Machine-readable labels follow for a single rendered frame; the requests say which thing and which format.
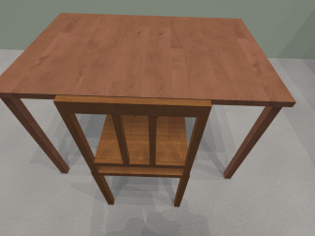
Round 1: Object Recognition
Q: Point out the chair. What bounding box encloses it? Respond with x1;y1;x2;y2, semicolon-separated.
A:
53;95;212;207

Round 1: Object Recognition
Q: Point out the table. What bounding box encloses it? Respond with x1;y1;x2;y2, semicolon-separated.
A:
0;13;296;179

